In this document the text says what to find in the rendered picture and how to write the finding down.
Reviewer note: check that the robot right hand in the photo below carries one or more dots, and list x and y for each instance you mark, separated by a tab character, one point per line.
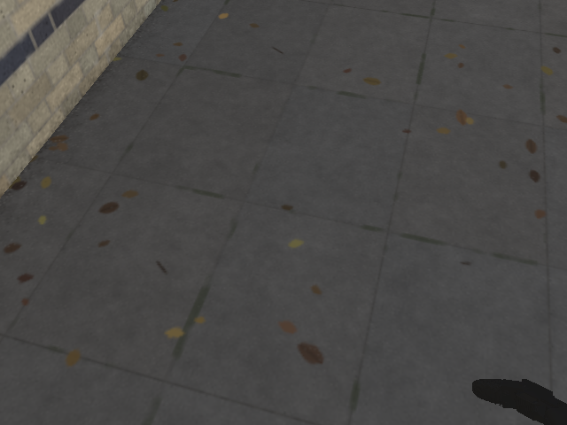
528	398

